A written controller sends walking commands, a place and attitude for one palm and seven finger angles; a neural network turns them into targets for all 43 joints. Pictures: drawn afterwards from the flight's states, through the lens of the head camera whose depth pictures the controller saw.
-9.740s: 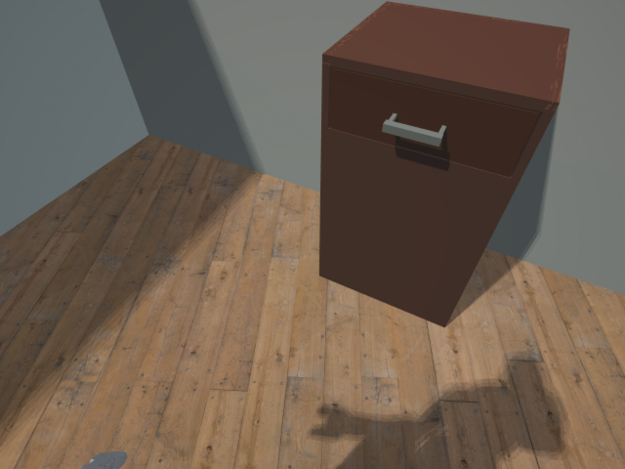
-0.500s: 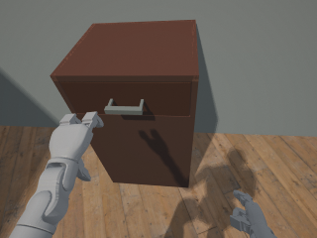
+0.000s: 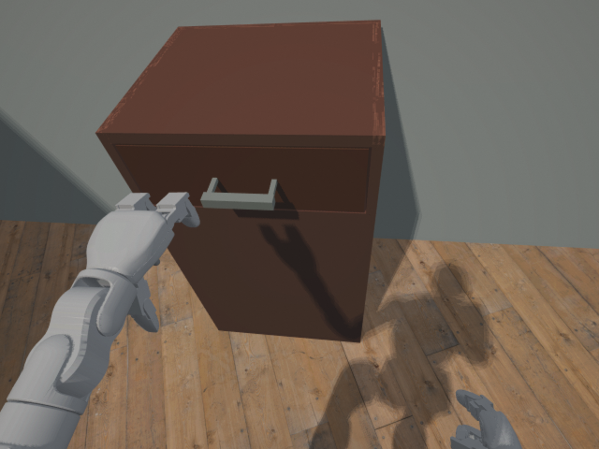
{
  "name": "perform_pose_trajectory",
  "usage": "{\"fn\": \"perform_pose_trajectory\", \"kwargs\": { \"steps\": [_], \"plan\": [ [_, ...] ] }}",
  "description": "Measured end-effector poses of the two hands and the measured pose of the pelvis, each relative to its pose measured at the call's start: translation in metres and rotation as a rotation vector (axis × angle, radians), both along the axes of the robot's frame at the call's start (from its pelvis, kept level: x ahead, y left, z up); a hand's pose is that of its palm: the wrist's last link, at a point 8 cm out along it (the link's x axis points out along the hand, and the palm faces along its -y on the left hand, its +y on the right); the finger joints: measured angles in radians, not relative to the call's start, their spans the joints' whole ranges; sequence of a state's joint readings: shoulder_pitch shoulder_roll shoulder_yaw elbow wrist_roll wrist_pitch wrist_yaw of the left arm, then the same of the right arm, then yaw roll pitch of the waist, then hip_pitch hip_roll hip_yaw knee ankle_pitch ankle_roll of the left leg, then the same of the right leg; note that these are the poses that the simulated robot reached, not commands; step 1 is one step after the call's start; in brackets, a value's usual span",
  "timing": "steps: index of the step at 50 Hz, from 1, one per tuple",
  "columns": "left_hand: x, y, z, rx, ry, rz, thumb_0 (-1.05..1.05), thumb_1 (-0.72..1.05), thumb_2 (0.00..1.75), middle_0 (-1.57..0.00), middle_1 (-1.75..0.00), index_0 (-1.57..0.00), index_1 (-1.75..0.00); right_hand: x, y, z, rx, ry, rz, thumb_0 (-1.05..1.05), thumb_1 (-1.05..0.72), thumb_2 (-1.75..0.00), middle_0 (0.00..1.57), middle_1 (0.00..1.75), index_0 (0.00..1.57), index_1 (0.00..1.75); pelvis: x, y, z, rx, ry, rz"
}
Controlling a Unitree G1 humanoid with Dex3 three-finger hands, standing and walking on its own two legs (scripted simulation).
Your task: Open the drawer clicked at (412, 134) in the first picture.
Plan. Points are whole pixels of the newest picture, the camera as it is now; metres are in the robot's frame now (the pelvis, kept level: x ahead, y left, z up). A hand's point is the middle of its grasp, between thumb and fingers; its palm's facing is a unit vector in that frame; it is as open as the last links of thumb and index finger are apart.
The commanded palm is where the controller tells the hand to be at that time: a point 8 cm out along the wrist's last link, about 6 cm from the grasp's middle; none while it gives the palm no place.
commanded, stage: raise the hand with hooked fingers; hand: left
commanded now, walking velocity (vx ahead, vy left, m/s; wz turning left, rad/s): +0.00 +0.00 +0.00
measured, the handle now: (240, 192) +0.53 +0.20 +0.00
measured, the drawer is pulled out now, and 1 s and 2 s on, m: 0.00 0.00 0.00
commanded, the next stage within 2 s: move the hooked fingers above the handle in 0.10 s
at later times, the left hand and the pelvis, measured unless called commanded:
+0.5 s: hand (175, 251) +0.32 +0.22 +0.09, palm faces +0.02 -0.06 -1.00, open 13.8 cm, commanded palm +0.31 +0.23 +0.15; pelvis -0.01 -0.01 +0.00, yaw +0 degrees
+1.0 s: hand (192, 219) +0.39 +0.22 +0.08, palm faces +0.05 -0.03 -1.00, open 13.8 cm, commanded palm +0.36 +0.22 +0.13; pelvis +0.00 -0.01 -0.01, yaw -1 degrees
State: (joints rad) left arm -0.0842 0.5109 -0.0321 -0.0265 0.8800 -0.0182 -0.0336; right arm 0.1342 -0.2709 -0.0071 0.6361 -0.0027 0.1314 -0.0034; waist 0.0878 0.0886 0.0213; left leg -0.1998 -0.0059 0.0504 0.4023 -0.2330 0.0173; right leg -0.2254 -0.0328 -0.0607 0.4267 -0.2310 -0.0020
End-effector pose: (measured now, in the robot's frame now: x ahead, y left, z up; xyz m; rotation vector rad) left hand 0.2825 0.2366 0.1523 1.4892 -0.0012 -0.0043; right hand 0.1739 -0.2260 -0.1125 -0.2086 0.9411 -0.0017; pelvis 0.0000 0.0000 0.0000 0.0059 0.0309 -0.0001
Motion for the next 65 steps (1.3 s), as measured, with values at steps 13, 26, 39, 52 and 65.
{"fn": "perform_pose_trajectory", "kwargs": {
  "steps": [13, 26, 39, 52, 65],
  "plan": [
    [-0.004, 0.005, 0.009, 0.021, -0.056, 0.103, 0.00, -0.49, 0.30, -0.32, -1.20, -0.32, -1.20, 0.002, 0.000, 0.000, 0.039, -0.032, -0.010, 0.01, -0.91, -0.90, 0.20, 0.30, 0.20, 0.30, -0.010, -0.008, 0.000, 0.005, -0.006, 0.006],
    [0.023, -0.016, -0.002, 0.026, -0.036, -0.019, 0.00, -0.49, 0.30, -0.32, -1.20, -0.33, -1.20, -0.008, -0.011, 0.003, 0.001, -0.046, -0.038, 0.01, -0.91, -0.90, 0.20, 0.30, 0.20, 0.30, -0.014, -0.014, -0.002, 0.005, 0.004, 0.007],
    [0.051, -0.025, -0.019, 0.028, 0.024, -0.019, 0.00, -0.49, 0.30, -0.32, -1.20, -0.32, -1.20, -0.043, -0.028, -0.012, -0.022, 0.061, -0.111, 0.01, -0.91, -0.90, 0.20, 0.30, 0.20, 0.30, -0.008, -0.009, -0.004, 0.007, 0.040, -0.005],
    [0.087, -0.016, -0.015, 0.058, -0.048, 0.037, 0.00, -0.49, 0.30, -0.32, -1.20, -0.32, -1.20, -0.052, -0.026, -0.019, -0.012, 0.102, -0.149, 0.01, -0.91, -0.90, 0.20, 0.30, 0.20, 0.30, -0.001, -0.008, -0.006, 0.006, 0.081, -0.009],
    [0.111, -0.038, -0.041, 0.042, 0.048, -0.043, 0.00, -0.49, 0.30, -0.32, -1.20, -0.32, -1.20, -0.051, -0.031, -0.018, -0.042, 0.108, -0.167, 0.01, -0.91, -0.90, 0.20, 0.30, 0.20, 0.30, 0.005, -0.008, -0.009, 0.006, 0.103, -0.008]
  ]
}}
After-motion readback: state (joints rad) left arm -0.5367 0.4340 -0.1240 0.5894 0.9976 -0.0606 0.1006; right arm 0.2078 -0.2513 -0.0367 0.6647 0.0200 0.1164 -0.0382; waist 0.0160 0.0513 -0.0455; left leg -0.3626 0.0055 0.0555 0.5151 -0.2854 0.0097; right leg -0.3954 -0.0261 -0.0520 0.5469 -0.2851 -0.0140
